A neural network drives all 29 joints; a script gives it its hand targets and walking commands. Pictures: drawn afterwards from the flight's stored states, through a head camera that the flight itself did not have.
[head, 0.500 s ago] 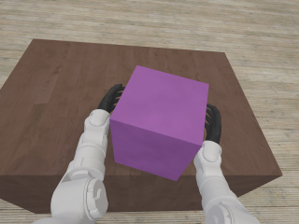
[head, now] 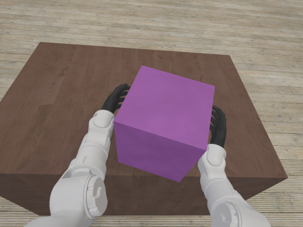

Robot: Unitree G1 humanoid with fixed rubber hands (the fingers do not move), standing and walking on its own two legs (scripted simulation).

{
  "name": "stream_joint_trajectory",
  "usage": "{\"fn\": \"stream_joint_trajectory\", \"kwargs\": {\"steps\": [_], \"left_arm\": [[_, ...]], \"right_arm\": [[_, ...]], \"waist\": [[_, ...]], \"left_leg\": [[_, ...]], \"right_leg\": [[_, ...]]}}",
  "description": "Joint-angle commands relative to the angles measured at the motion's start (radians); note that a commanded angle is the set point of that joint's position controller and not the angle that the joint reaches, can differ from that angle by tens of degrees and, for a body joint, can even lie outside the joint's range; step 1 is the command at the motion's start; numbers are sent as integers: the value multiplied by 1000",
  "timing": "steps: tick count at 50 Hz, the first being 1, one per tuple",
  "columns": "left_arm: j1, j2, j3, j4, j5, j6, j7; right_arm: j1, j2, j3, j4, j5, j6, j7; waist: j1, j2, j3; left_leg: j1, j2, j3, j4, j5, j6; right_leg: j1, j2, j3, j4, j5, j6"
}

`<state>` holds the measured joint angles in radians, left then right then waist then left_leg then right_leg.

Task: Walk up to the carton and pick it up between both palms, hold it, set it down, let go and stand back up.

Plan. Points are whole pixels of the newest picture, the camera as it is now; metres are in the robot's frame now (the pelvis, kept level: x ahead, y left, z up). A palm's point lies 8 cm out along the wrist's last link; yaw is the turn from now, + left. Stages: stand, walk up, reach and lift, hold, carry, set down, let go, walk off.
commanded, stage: reach and lift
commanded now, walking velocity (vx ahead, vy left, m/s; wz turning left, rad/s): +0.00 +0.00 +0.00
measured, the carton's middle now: (161, 127) +0.40 -0.03 +0.01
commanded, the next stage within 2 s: none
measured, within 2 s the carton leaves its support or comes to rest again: neither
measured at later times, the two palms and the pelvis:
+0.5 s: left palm (115, 105) +0.43 +0.10 +0.08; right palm (222, 135) +0.34 -0.19 +0.06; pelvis -0.01 +0.00 +0.00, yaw -2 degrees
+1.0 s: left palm (106, 96) +0.41 +0.12 +0.14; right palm (229, 115) +0.36 -0.18 +0.13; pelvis +0.00 +0.00 +0.00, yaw -1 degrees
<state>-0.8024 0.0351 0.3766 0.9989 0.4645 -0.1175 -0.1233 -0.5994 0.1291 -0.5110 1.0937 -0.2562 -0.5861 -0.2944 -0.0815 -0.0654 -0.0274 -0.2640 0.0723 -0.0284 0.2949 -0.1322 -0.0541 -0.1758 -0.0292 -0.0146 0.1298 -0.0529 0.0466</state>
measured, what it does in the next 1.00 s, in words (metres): stands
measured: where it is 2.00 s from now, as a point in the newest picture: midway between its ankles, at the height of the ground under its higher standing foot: outside the picture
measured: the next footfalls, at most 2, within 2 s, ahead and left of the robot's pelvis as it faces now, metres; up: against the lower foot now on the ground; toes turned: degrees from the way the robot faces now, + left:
none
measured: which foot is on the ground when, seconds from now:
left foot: down 0.00-1.00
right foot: down 0.00-1.00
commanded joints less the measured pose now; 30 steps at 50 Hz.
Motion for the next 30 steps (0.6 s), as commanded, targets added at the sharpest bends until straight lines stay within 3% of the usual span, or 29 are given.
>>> {"fn": "stream_joint_trajectory", "kwargs": {"steps": [1,7,16,24,30], "left_arm": [[-535,-664,-259,-12,3,-134,-37],[-596,-669,-259,34,-4,-180,-12],[-634,-671,-267,47,-37,-204,11],[-590,-671,-303,12,-79,-173,19],[-565,-695,-387,-87,-131,-135,19]], "right_arm": [[-637,507,335,12,-140,-64,103],[-719,507,325,28,-156,-81,114],[-786,512,376,-31,-123,-57,129],[-768,526,490,-116,-36,5,141],[-728,530,611,-208,55,66,142]], "waist": [[-15,118,-460],[-7,111,-506],[9,89,-587],[28,85,-603],[6,102,-602]], "left_leg": [[231,-83,153,19,270,-20],[220,-84,161,13,218,-15],[210,-86,158,25,227,-3],[223,-86,152,41,289,1],[263,-85,129,63,363,-8]], "right_leg": [[94,82,-143,36,244,-20],[63,82,-141,26,187,-26],[82,81,-122,38,208,-26],[134,78,-96,53,287,-20],[152,80,-82,65,359,-16]]}}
